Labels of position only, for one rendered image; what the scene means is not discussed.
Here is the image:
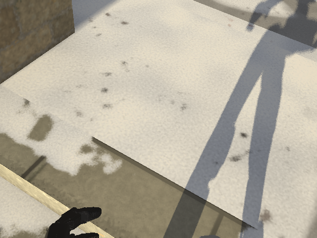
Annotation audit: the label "left robot hand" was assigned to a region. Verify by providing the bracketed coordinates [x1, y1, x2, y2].
[45, 206, 102, 238]

